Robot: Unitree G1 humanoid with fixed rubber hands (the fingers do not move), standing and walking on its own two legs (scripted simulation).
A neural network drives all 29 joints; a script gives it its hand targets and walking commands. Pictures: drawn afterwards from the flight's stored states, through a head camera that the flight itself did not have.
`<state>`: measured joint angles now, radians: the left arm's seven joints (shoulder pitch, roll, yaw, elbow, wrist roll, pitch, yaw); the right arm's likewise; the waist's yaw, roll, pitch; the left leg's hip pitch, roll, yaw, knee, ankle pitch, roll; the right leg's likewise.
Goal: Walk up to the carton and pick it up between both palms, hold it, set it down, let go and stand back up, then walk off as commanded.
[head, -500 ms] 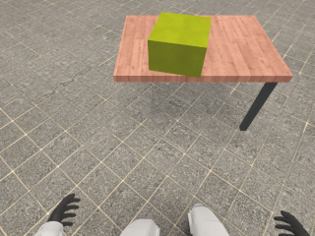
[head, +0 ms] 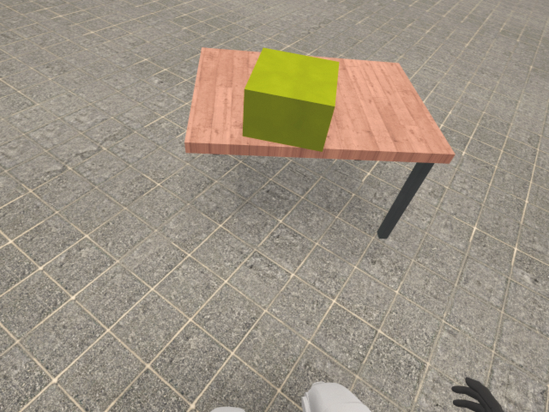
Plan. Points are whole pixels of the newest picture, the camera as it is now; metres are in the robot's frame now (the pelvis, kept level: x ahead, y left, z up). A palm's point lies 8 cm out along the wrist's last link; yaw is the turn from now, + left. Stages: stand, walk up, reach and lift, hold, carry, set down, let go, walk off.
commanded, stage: stand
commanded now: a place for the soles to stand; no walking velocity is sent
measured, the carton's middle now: (291, 98) +1.05 -0.06 -0.14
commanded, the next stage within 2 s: walk off in 0.10 s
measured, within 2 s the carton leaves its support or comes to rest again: neither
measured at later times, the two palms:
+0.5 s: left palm out of the picture +0.07 +0.28 -0.13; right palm out of the picture +0.07 -0.31 -0.09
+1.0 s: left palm (124, 409) +0.14 +0.23 -0.11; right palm out of the picture +0.13 -0.36 -0.11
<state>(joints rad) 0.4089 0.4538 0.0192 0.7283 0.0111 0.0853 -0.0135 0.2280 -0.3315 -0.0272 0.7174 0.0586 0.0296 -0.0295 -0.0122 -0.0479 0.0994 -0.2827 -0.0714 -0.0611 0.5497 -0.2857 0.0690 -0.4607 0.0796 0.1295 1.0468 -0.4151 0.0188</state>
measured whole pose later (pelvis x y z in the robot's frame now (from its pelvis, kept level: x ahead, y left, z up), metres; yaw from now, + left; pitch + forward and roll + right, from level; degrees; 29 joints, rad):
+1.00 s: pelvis +0.05 -0.06 -0.01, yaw +1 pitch +0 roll +0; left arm 0.24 0.35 0.02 0.73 0.01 0.01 0.01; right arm 0.30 -0.35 -0.03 0.76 0.05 -0.01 -0.03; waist 0.00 0.00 0.03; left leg -0.20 -0.03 -0.04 0.62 -0.41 0.02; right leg -0.28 0.03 0.12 0.63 -0.35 0.01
